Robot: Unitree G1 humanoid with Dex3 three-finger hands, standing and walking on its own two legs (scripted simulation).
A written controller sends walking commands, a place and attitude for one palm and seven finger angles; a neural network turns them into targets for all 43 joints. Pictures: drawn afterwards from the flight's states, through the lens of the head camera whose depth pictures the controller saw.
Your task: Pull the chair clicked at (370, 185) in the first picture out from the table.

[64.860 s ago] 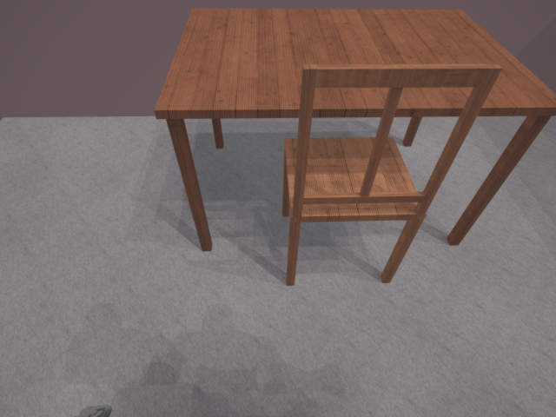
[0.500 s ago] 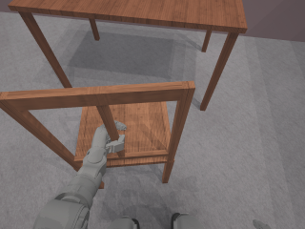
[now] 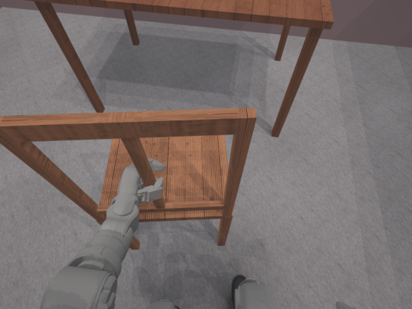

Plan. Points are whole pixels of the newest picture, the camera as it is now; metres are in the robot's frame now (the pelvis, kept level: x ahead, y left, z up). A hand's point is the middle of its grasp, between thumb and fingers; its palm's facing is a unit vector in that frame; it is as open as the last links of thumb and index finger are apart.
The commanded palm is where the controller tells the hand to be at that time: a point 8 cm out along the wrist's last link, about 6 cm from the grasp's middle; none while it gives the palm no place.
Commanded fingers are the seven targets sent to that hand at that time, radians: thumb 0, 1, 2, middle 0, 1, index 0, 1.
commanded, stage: step backward, pulling the chair out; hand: left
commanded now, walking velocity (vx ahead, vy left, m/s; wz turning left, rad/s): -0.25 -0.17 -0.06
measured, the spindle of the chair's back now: (148, 178) +0.39 +0.13 -0.05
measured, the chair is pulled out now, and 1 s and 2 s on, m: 0.54 0.66 0.66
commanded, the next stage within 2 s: stop walking, hand still on the chair in 0.22 s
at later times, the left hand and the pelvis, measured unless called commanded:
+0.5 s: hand (147, 224) +0.28 +0.13 -0.06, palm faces -0.03 -0.98 -0.18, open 5.6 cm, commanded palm +0.27 +0.18 -0.04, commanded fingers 0.00 0.90 0.90 -0.50 -1.45 -0.50 -1.45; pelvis -0.05 +0.01 +0.01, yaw -4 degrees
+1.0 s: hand (140, 236) +0.26 +0.14 -0.06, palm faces -0.01 -0.99 -0.17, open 5.6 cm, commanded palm +0.24 +0.19 -0.04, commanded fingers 0.00 0.90 0.90 -0.50 -1.45 -0.50 -1.45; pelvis +0.01 +0.01 +0.02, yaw -4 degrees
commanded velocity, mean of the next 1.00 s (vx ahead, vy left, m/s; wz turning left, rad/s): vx -0.05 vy -0.02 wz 0.00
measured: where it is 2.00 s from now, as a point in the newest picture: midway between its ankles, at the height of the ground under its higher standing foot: outside the picture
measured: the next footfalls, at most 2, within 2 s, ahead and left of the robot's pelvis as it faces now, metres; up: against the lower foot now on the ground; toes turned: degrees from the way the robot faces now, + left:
right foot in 0.14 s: +0.09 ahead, -0.13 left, +0.00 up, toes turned -3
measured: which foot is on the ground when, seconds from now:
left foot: down 0.00-1.00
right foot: down 0.00-0.04, up 0.06-0.12, down 0.14-1.00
